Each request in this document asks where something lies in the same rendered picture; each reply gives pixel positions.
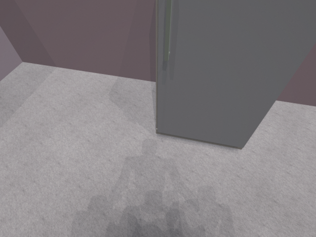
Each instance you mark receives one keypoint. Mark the fridge door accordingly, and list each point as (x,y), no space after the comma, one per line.
(229,61)

